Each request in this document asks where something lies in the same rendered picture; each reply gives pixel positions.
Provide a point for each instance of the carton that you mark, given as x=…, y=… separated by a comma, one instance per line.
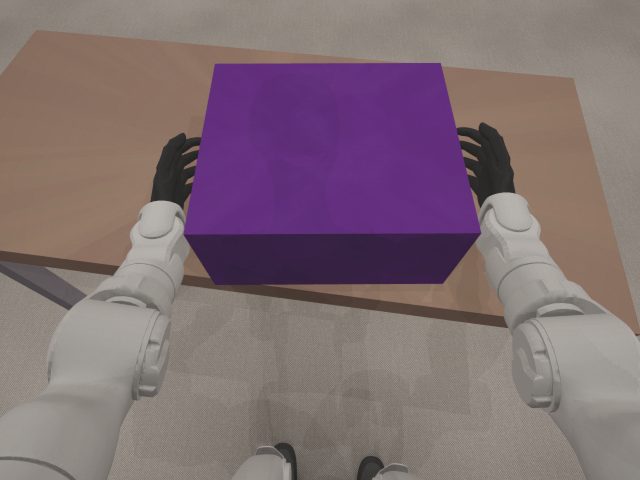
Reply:
x=330, y=173

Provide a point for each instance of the robot right shin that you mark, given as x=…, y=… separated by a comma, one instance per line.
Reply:
x=393, y=467

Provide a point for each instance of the right robot forearm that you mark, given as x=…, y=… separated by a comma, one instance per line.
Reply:
x=519, y=268

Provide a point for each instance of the table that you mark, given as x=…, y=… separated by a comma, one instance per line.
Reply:
x=84, y=119

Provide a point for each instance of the robot left thigh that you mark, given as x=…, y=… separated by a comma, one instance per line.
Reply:
x=264, y=467

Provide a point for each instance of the robot left hand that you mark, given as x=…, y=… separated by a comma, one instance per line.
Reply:
x=170, y=178

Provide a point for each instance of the robot right hand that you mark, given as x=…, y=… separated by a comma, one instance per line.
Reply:
x=493, y=171

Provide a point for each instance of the right robot upper arm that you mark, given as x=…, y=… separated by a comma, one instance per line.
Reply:
x=584, y=370

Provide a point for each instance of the left robot upper arm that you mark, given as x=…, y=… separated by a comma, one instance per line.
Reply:
x=108, y=356

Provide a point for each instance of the left robot forearm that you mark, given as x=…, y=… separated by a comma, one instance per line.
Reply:
x=153, y=270

